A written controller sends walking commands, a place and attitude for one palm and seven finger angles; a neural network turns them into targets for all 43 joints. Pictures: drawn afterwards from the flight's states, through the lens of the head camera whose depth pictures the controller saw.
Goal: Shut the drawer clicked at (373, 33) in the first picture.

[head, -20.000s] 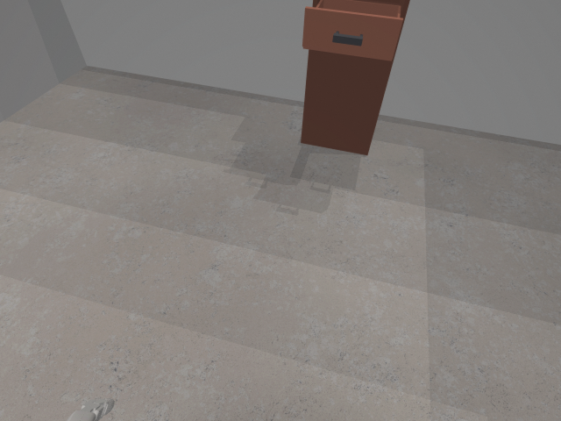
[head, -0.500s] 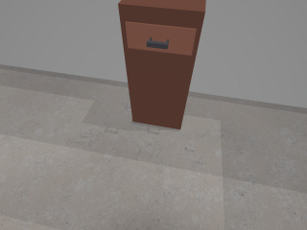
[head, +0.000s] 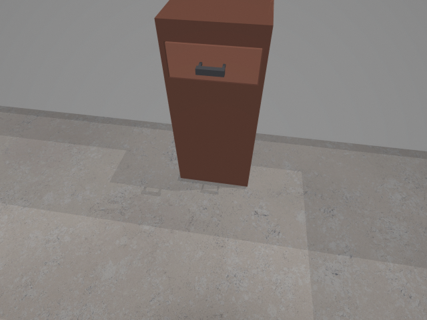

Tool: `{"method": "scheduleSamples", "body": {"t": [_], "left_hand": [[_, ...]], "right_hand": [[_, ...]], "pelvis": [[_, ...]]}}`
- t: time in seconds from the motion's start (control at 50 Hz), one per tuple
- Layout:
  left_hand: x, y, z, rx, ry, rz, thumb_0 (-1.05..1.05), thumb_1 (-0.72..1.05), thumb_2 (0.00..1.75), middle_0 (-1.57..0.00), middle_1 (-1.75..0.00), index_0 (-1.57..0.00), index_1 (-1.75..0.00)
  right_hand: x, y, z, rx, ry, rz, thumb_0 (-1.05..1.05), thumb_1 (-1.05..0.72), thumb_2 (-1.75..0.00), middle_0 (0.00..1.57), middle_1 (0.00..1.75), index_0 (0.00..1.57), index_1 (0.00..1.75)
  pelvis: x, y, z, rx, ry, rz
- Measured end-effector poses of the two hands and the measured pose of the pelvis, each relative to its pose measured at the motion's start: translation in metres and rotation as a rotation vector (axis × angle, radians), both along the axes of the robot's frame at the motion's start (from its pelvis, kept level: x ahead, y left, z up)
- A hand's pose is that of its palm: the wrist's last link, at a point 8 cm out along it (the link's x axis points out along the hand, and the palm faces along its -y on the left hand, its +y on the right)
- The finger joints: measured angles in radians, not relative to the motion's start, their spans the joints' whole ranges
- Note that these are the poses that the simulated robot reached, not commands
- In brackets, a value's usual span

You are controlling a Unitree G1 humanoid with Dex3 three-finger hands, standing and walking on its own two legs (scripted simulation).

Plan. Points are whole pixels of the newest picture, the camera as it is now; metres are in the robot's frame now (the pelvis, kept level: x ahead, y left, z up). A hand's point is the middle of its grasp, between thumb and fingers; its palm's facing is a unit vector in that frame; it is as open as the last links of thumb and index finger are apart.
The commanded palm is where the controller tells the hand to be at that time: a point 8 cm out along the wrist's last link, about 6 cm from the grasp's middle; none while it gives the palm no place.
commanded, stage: let the arm hang, fingers relaxed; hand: left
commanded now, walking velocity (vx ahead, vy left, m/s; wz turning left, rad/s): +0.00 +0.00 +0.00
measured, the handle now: (211, 68) +0.95 +0.05 -0.02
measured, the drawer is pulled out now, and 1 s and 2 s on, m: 0.00 0.00 0.00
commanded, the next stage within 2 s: look to check the result in 0.06 s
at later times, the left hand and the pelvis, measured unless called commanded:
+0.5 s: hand out of the picture +0.01 +0.16 -0.18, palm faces +0.02 -0.98 -0.18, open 7.4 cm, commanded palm none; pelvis +0.01 -0.01 +0.00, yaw +0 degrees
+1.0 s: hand out of the picture +0.03 +0.16 -0.17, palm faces +0.02 -0.98 -0.20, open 7.4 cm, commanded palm none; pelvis +0.02 -0.01 +0.00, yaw +0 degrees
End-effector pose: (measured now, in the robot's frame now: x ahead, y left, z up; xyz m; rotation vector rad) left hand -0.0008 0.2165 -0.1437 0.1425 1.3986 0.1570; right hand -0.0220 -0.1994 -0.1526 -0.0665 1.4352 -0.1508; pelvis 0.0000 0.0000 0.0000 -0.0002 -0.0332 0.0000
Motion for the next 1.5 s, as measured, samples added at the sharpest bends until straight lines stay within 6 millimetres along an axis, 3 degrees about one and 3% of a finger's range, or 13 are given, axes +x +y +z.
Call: {"method": "scheduleSamples", "body": {"t": [0.28, 0.86, 1.5], "left_hand": [[-0.006, -0.009, -0.001, -0.01, 0.041, 0.007, 0.0, 0.91, 0.9, -0.2, -0.3, -0.2, -0.3], [0.019, -0.009, 0.002, 0.008, 0.01, -0.003, 0.0, 0.91, 0.9, -0.2, -0.3, -0.2, -0.3], [0.028, -0.005, 0.003, 0.016, 0.01, -0.009, 0.0, 0.91, 0.9, -0.2, -0.3, -0.2, -0.3]], "right_hand": [[-0.002, -0.009, 0.002, -0.014, 0.032, -0.012, 0.0, -0.91, -0.9, 0.2, 0.3, 0.2, 0.3], [0.023, -0.018, 0.001, -0.019, 0.001, -0.004, 0.0, -0.91, -0.9, 0.2, 0.3, 0.2, 0.3], [0.034, -0.03, 0.005, -0.044, 0.001, 0.007, 0.0, -0.91, -0.9, 0.2, 0.3, 0.2, 0.3]], "pelvis": [[0.006, -0.005, 0.001, -0.001, 0.001, -0.006], [0.018, -0.012, 0.002, 0.002, 0.001, -0.008], [0.024, -0.014, 0.003, 0.0, 0.003, -0.008]]}}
